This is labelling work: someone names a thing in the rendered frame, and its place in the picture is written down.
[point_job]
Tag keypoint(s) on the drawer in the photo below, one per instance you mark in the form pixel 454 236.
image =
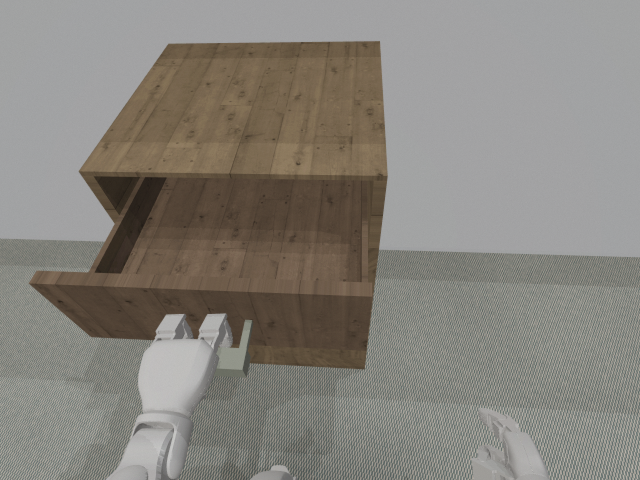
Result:
pixel 290 255

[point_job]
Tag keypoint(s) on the robot left shin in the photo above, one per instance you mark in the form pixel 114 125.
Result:
pixel 279 468

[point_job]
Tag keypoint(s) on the handle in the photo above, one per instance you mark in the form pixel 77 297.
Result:
pixel 234 362

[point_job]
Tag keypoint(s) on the robot right hand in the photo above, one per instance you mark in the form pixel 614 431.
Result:
pixel 520 456

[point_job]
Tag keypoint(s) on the robot left hand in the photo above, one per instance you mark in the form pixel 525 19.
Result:
pixel 176 370

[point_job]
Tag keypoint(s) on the cabinet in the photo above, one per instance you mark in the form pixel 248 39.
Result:
pixel 273 110

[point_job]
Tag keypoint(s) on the left robot forearm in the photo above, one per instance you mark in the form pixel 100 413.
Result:
pixel 157 448

